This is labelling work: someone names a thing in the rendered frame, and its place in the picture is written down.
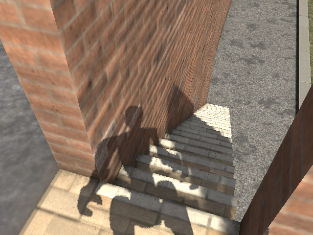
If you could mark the stairs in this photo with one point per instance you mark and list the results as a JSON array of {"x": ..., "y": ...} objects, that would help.
[{"x": 191, "y": 166}]

